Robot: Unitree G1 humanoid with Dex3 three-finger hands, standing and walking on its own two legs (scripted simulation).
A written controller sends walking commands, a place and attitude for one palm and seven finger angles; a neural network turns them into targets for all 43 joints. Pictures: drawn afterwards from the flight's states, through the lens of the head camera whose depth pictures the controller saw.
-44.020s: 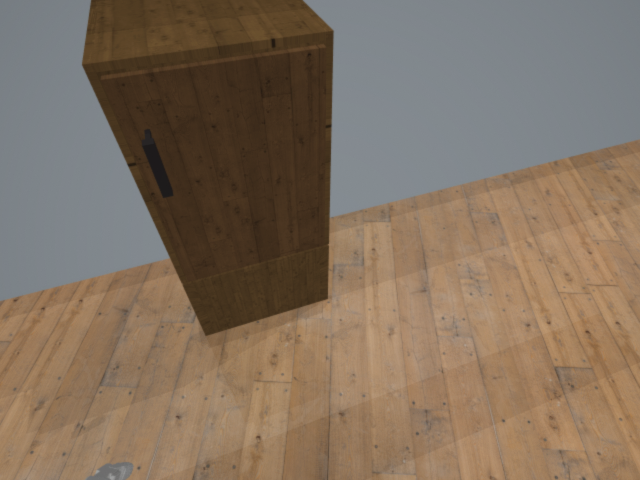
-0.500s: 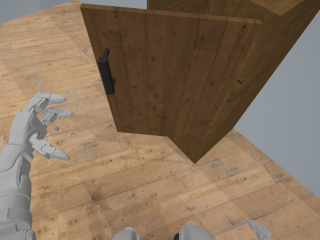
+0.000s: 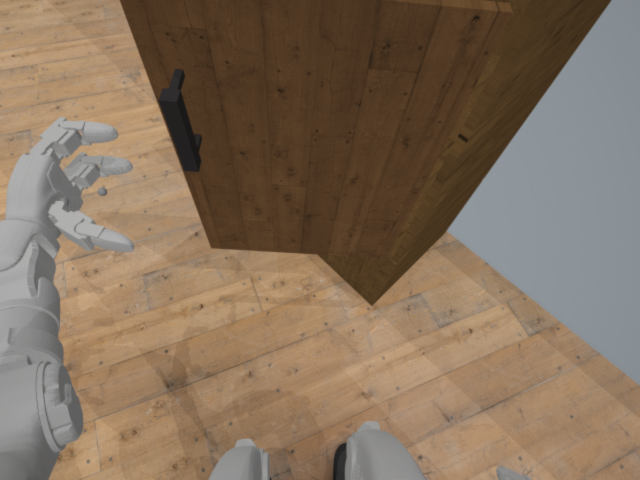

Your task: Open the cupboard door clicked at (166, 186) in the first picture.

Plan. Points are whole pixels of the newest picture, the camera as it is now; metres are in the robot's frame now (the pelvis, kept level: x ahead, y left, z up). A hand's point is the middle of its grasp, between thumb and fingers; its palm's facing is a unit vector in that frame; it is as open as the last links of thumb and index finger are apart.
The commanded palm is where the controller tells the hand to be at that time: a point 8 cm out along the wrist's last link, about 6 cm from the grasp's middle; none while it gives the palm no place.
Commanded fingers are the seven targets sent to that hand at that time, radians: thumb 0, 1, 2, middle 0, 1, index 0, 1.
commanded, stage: move the hooked fingers beside the handle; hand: left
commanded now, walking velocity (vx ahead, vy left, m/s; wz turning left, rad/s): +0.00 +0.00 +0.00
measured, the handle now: (185, 123) +0.56 +0.17 +0.06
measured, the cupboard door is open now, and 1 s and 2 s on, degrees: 44 44 43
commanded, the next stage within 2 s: slide the fingers in behind the handle in 1.32 s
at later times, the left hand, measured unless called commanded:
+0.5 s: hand (129, 142) +0.52 +0.23 +0.07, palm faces -0.08 -1.00 -0.02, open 14.0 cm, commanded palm +0.51 +0.27 +0.06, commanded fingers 0.00 -0.50 0.30 -0.30 -1.20 -0.30 -1.20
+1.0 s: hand (120, 146) +0.51 +0.24 +0.06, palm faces -0.08 -1.00 -0.01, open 14.0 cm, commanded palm +0.50 +0.27 +0.06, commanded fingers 0.00 -0.50 0.30 -0.30 -1.20 -0.30 -1.20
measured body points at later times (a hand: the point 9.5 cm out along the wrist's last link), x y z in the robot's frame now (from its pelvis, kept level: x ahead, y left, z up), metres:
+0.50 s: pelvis +0.00 +0.01 -0.01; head +0.15 +0.03 +0.41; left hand +0.52 +0.29 +0.07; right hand -0.01 -0.27 -0.11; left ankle -0.01 +0.10 -0.68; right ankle +0.04 -0.12 -0.68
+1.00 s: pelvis +0.02 +0.01 +0.00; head +0.16 +0.05 +0.42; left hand +0.51 +0.30 +0.07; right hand +0.01 -0.25 -0.10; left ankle -0.01 +0.10 -0.68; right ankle +0.04 -0.12 -0.68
